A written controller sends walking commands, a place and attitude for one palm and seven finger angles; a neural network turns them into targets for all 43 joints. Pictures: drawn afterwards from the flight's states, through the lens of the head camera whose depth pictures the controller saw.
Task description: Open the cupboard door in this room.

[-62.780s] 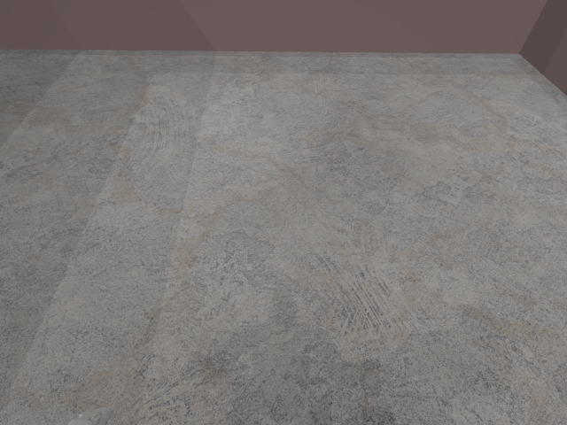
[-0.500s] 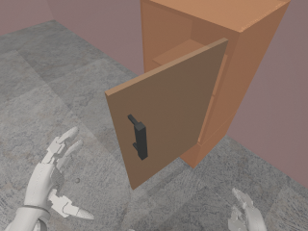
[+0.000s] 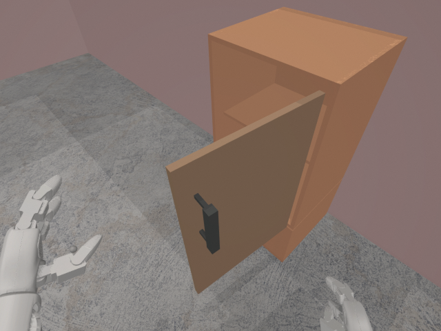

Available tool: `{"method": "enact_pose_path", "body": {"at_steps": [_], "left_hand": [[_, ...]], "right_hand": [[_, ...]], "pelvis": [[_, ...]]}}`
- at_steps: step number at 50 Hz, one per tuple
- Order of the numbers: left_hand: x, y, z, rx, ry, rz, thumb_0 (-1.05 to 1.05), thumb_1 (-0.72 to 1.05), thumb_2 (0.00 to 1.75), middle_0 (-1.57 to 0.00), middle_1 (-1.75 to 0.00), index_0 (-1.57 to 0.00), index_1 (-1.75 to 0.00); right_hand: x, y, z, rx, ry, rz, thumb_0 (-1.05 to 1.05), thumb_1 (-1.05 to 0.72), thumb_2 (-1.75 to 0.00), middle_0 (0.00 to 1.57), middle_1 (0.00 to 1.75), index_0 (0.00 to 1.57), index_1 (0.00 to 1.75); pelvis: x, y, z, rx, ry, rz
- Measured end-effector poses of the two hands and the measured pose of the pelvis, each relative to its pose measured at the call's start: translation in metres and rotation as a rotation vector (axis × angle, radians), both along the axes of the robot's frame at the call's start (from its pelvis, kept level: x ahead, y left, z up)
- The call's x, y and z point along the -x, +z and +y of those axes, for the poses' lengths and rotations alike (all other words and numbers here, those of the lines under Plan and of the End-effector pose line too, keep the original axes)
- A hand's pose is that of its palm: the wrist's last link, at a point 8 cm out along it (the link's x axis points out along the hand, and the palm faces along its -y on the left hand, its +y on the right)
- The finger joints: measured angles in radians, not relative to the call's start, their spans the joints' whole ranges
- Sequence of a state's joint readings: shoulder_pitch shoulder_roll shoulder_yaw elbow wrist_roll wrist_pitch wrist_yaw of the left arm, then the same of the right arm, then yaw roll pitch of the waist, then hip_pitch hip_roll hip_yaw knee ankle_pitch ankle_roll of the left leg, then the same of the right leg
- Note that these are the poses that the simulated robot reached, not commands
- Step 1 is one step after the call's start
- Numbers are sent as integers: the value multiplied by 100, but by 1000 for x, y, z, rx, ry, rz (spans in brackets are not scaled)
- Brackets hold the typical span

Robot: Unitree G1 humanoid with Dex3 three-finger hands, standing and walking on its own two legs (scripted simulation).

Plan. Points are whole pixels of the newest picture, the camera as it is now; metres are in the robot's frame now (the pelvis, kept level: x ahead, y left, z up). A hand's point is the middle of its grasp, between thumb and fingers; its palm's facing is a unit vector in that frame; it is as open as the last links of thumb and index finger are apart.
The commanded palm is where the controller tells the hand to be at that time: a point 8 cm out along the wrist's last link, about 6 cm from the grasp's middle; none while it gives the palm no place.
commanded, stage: draw the hand back to the body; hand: left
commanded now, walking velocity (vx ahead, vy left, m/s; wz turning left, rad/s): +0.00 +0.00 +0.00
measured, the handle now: (206, 224) +0.34 +0.08 -0.02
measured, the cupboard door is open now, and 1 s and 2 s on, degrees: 83 83 83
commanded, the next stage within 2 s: step back with the hand held close in 0.54 s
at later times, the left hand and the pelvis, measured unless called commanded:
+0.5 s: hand (57, 244) +0.18 +0.24 +0.15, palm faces +0.43 -0.81 -0.40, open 7.5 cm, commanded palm +0.13 +0.28 +0.17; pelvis -0.01 -0.01 +0.01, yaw +0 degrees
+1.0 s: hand (56, 250) +0.18 +0.24 +0.15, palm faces +0.31 -0.80 -0.51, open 7.4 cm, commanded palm +0.12 +0.29 +0.18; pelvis -0.04 +0.00 +0.00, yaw -3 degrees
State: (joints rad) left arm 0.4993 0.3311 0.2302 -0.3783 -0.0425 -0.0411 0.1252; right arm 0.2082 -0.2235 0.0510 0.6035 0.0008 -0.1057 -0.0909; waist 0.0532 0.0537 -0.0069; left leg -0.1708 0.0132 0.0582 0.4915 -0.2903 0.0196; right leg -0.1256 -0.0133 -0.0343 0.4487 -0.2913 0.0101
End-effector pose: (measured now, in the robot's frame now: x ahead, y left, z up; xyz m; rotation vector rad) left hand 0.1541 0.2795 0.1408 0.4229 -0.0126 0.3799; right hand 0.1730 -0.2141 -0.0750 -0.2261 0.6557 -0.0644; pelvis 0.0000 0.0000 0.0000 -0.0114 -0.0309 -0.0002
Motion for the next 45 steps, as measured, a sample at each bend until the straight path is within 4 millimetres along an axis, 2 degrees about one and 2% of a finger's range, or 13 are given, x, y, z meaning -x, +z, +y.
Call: {"method": "enact_pose_path", "body": {"at_steps": [11,17,22,35,40,45], "left_hand": [[6,38,15,-82,54,-115,1,70,81,-20,-31,-21,-30],[9,33,10,-54,61,-102,1,83,86,-21,-31,-21,-30],[11,27,3,-39,48,-85,2,87,88,-21,-31,-21,-30],[17,36,-4,-64,39,-117,2,89,89,-21,-31,-21,-30],[13,46,-1,-135,3,-133,2,89,89,-21,-31,-21,-30],[9,38,0,-151,-50,-74,2,89,89,-21,-31,-21,-30]], "right_hand": [[-5,4,-8,1,4,3,1,-91,-90,20,30,20,30],[-1,3,-15,0,-4,14,1,-91,-90,20,30,20,30],[5,2,-21,5,-15,17,1,-91,-90,20,30,20,30],[16,1,-30,1,-28,15,1,-91,-90,20,30,20,30],[20,2,-36,4,-67,23,1,-91,-89,20,30,20,30],[32,3,-42,19,-128,42,1,-91,-89,20,30,20,30]], "pelvis": [[0,4,-4,-1,-5,-25],[3,5,-8,-2,-7,-34],[6,6,-12,-2,-7,-42],[13,6,-19,1,-12,-49],[19,6,-17,7,-27,0],[27,6,-10,1,-42,27]]}}
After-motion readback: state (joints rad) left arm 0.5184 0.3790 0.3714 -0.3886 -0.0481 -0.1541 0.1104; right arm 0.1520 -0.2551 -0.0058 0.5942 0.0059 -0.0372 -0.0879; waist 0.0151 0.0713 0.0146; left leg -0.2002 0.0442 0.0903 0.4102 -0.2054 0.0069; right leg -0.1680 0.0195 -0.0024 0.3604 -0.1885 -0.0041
